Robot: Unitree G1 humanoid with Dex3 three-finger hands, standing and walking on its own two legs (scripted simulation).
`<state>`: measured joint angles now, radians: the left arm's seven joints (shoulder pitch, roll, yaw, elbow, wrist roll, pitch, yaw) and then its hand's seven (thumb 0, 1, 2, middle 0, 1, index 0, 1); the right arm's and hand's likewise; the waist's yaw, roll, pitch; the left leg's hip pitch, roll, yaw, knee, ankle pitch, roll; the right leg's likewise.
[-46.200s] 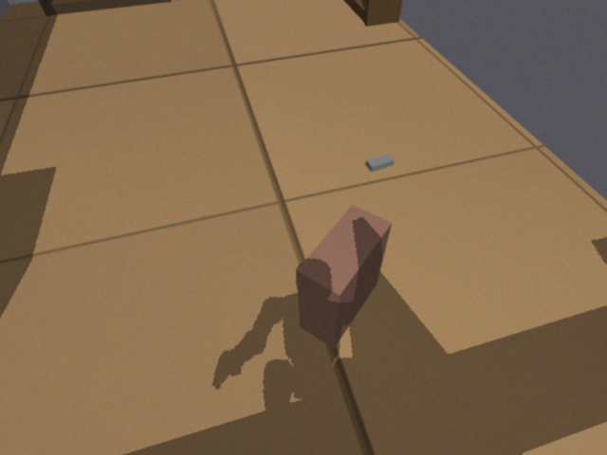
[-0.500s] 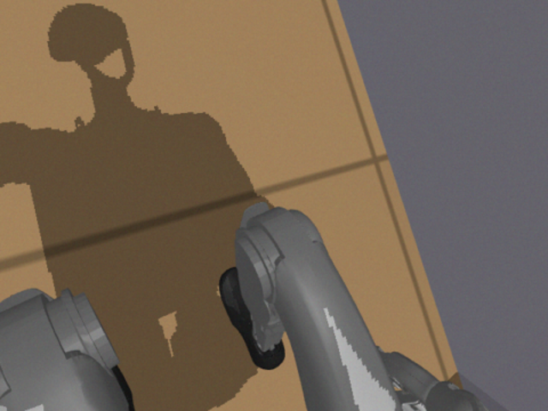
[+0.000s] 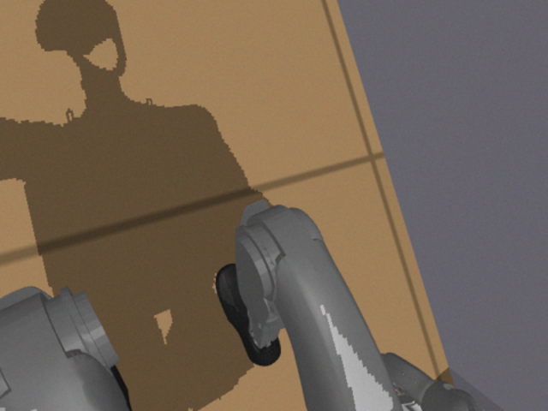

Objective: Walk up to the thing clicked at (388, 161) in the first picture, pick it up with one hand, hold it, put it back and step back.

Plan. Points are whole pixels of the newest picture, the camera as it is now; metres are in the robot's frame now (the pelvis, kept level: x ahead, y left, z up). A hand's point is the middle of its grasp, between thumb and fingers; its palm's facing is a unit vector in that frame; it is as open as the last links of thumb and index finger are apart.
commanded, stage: open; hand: left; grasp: from above
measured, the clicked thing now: out of the picture +0.45 +0.30 -0.28
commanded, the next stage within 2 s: withdraw in 0.42 s
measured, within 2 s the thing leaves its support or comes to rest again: neither
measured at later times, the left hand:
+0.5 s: hand out of the picture +0.44 +0.30 -0.25, palm faces -0.44 -0.14 -0.89, open 13.3 cm
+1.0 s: hand out of the picture +0.47 +0.33 -0.10, palm faces -0.28 -0.05 -0.96, open 13.5 cm
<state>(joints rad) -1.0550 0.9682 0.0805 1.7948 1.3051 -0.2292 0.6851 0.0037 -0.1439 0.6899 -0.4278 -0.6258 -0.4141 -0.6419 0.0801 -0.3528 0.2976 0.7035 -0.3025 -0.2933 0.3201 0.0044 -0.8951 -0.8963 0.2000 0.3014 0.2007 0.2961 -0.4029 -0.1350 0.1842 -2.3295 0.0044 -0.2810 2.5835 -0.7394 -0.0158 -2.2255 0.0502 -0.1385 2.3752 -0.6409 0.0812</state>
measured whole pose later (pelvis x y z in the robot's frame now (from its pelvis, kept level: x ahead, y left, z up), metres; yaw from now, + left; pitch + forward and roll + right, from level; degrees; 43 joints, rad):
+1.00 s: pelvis +0.01 +0.00 +0.03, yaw +3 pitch +34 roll -11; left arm -0.92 0.72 0.03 1.36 1.15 -0.01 0.47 0.00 -0.40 0.92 -0.19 -0.87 -0.17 -0.89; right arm 0.16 -0.32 0.10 0.74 -0.15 -0.15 0.34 0.01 -0.90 -0.90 0.20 0.30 0.20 0.30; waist -0.27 0.05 -0.09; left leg -2.31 0.02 -0.19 2.44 -0.74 -0.01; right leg -2.23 0.02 -0.08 2.29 -0.67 0.06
